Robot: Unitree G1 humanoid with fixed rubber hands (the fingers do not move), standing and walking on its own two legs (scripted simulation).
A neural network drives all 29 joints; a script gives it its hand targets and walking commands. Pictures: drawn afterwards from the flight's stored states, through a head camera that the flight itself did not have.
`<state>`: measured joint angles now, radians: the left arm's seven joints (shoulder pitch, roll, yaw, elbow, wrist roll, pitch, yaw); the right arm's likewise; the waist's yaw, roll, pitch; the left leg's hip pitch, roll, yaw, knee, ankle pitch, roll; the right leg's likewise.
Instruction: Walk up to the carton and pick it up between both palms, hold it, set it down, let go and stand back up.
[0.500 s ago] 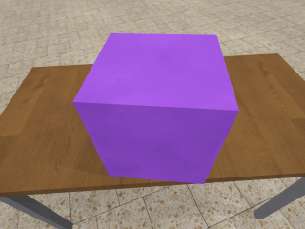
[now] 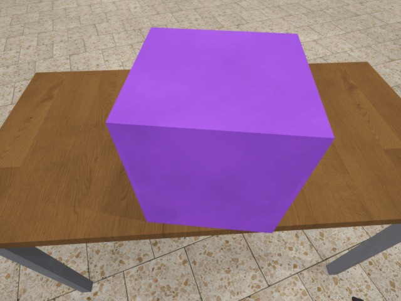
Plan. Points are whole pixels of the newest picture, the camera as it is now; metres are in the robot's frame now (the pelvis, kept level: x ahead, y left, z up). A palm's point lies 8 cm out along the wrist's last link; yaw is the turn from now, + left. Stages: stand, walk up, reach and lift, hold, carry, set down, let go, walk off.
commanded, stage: walk up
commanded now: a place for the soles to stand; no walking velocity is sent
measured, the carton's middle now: (215, 136) +0.40 +0.01 +0.12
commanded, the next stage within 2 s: reach and lift in 1.50 s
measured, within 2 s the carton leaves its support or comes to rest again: neither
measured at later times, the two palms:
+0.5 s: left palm out of the picture +0.10 +0.27 -0.09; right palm out of the picture +0.09 -0.34 -0.10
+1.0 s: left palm out of the picture +0.10 +0.28 -0.10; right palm out of the picture +0.11 -0.32 -0.09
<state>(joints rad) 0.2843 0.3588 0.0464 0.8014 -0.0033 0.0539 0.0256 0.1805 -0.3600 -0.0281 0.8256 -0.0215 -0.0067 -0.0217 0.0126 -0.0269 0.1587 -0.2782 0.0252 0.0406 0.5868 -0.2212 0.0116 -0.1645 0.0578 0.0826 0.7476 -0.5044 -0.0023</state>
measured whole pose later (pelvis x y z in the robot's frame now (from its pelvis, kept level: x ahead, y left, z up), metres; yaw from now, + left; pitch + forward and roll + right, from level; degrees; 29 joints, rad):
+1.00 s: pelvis +0.02 -0.02 +0.02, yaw +2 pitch -2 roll -1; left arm 0.11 0.37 0.01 1.04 0.00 0.00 0.00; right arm 0.11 -0.37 -0.02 1.05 0.01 0.01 0.01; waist 0.00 -0.02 0.07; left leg -0.21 0.04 -0.02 0.40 -0.16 -0.02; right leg -0.08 -0.03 0.01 0.34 -0.22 0.05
